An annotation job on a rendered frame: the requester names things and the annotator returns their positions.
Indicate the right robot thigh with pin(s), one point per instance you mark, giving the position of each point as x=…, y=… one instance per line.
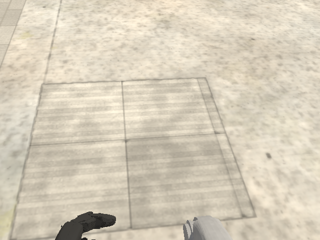
x=205, y=228

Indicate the left robot hand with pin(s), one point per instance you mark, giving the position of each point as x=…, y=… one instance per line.
x=85, y=222

